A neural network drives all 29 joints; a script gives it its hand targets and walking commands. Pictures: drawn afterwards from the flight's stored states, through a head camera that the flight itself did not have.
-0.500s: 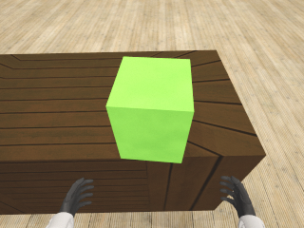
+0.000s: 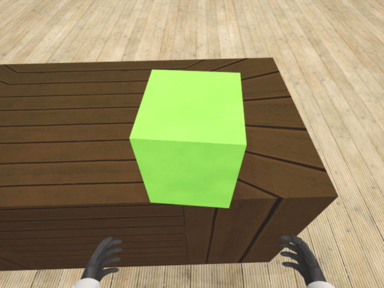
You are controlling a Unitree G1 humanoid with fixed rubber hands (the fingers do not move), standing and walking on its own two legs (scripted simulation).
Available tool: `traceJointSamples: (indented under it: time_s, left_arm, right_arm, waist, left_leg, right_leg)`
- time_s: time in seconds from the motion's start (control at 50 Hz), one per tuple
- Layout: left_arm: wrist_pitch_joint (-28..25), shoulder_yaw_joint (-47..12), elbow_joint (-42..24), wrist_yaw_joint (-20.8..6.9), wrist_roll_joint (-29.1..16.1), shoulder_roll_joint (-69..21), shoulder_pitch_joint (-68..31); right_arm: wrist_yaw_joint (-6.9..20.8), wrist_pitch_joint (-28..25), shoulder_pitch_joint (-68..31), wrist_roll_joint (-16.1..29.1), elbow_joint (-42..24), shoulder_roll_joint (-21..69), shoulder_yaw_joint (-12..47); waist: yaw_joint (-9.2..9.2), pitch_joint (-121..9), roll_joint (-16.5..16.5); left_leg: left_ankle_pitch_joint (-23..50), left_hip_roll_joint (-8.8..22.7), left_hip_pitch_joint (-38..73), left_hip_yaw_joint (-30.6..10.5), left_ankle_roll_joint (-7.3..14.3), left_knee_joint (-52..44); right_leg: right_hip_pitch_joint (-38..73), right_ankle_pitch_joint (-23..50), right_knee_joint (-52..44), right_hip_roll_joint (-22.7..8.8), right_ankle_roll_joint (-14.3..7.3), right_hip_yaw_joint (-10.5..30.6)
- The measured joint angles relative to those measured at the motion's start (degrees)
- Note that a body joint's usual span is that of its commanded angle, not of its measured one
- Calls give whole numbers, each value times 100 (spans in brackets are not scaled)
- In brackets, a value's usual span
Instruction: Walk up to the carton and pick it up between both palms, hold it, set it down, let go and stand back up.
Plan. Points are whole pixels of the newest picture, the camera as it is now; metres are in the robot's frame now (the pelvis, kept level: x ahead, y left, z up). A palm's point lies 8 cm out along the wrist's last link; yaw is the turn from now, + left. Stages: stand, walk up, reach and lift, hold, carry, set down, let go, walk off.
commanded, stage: let go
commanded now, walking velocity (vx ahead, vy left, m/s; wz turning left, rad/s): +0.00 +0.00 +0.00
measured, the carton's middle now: (192, 141) +0.42 +0.03 +0.05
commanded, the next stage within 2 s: stand in 0.50 s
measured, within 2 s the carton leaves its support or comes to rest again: neither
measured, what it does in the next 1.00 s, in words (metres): stands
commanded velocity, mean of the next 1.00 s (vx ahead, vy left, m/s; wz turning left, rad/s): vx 0.00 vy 0.00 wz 0.00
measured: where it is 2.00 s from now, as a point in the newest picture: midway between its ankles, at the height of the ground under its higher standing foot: outside the picture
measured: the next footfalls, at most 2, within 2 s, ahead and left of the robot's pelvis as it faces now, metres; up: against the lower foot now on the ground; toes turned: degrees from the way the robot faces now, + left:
none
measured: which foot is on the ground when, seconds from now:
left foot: down 0.00-1.00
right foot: down 0.00-1.00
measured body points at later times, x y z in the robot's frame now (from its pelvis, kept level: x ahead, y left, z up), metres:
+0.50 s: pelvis -0.01 -0.01 +0.00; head +0.01 +0.00 +0.45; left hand +0.16 +0.22 -0.09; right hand +0.17 -0.24 -0.09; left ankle -0.01 +0.12 -0.75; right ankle -0.03 -0.12 -0.75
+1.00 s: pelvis -0.01 +0.01 +0.00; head -0.02 +0.02 +0.45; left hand +0.08 +0.32 -0.12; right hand +0.10 -0.29 -0.11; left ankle -0.01 +0.12 -0.75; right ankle -0.03 -0.12 -0.75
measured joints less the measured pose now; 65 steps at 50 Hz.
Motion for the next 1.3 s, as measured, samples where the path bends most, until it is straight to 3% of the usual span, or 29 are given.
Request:
traceJointSamples:
  time_s: [0.08,0.52,0.62,0.74,1.1,1.3]
  left_arm:
    - [177,-60,368,-14,104,-118,-171]
    - [202,-27,669,42,257,-220,-448]
    - [-215,42,1105,105,359,188,-429]
    - [-436,216,1631,58,376,732,-275]
    - [-599,-58,2893,49,321,848,-348]
    - [-606,-86,3278,28,302,931,-398]
  right_arm:
    - [50,12,-245,-66,419,-113,-58]
    - [95,-58,-442,-192,822,-253,-65]
    - [18,546,-405,-270,1093,-633,-88]
    - [67,784,-197,-239,1448,-1118,-189]
    - [140,910,-381,-195,2258,-1269,46]
    - [107,925,-478,-162,2568,-1271,53]
  waist:
    - [-43,25,46]
    - [-78,85,45]
    - [-91,-228,-11]
    - [-72,-414,-25]
    - [-121,-478,-47]
    - [-124,-453,-24]
  left_leg:
    - [-15,8,51,-9,-12,16]
    - [23,28,10,-74,-37,57]
    - [-135,3,-467,-176,1,467]
    - [-220,-39,-674,-219,47,641]
    - [6,-191,-599,-178,215,401]
    - [149,-265,-582,-127,286,219]
  right_leg:
    - [48,-21,26,8,-14,-9]
    - [-23,-65,179,30,-47,-73]
    - [-439,-244,552,0,-55,-172]
    - [-597,-316,669,-42,-25,-212]
    - [-465,-17,310,-189,135,-180]
    - [-475,117,169,-260,182,-134]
